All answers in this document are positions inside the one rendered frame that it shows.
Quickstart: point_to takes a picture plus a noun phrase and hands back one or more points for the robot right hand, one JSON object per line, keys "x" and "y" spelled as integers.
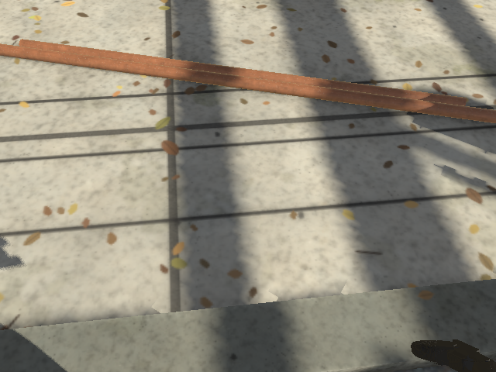
{"x": 456, "y": 354}

